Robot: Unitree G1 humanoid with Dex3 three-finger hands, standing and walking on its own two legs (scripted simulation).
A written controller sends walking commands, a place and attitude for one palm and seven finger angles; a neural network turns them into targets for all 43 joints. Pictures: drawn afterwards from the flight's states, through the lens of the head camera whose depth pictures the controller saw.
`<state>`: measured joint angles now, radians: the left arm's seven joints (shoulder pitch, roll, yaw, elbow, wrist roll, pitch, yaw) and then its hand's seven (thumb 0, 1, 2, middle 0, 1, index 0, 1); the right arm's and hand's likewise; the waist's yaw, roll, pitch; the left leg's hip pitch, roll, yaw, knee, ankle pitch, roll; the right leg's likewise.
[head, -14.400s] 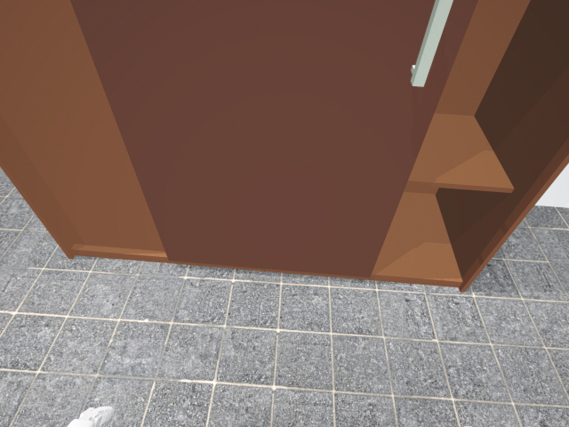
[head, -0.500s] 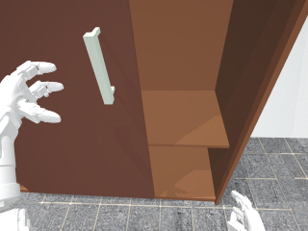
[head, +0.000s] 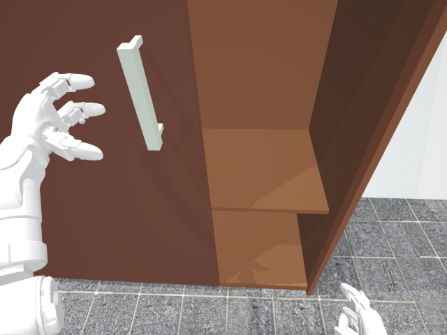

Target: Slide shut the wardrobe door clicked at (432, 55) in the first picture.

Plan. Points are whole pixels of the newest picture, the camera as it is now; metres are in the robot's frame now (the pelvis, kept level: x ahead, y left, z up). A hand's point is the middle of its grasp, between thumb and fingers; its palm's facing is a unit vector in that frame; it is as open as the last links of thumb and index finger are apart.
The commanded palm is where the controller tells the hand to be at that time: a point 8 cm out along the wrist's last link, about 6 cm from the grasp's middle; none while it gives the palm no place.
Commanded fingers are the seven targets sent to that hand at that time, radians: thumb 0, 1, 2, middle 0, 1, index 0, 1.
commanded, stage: move the hooked fingers beside the handle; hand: left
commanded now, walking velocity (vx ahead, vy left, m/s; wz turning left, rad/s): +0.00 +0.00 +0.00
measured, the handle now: (146, 96) +0.46 +0.17 +0.23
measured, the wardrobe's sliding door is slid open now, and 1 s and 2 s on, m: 0.38 0.38 0.38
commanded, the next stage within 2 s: feel for the door with the fingertips in 1.26 s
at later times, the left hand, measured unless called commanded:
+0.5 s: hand (104, 107) +0.41 +0.23 +0.23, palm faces +0.06 -1.00 -0.04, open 13.9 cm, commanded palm +0.38 +0.28 +0.23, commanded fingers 0.00 -0.50 0.30 -0.30 -1.20 -0.30 -1.20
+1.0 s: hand (104, 109) +0.39 +0.22 +0.24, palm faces +0.05 -1.00 -0.03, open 14.0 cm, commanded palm +0.37 +0.27 +0.23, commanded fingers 0.00 -0.50 0.30 -0.30 -1.20 -0.30 -1.20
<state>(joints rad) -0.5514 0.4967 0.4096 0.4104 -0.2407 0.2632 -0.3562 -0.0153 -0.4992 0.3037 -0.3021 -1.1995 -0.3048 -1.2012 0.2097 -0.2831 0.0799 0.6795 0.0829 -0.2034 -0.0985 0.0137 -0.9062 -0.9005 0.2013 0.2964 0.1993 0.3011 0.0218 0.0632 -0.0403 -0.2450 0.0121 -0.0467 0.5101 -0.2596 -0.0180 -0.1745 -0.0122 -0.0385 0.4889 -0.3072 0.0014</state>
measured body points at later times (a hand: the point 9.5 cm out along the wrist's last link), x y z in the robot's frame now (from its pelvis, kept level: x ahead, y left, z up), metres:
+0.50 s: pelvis +0.01 +0.01 +0.00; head +0.00 -0.01 +0.45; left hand +0.40 +0.29 +0.24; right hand +0.14 -0.24 -0.10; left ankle +0.01 +0.13 -0.74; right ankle -0.03 -0.12 -0.74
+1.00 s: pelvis +0.00 +0.01 +0.00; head -0.02 -0.01 +0.45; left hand +0.38 +0.28 +0.24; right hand +0.15 -0.23 -0.09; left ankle +0.01 +0.13 -0.74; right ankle -0.03 -0.12 -0.74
